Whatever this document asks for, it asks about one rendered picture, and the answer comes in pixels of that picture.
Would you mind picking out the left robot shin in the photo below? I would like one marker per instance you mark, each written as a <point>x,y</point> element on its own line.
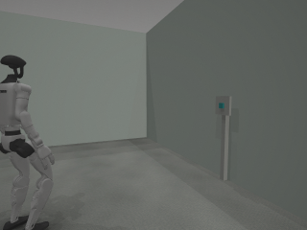
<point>18,196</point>

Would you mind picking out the left robot foot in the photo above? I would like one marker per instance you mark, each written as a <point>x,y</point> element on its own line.
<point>9,225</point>

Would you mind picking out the robot right upper arm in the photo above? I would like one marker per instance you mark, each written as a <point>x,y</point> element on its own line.
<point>23,92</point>

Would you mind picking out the panel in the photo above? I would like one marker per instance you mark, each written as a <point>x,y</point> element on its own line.
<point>225,112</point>

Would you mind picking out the robot right hand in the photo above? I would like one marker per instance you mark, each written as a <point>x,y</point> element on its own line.
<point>42,153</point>

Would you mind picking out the robot right forearm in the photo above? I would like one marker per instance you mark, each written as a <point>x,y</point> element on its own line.
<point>32,134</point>

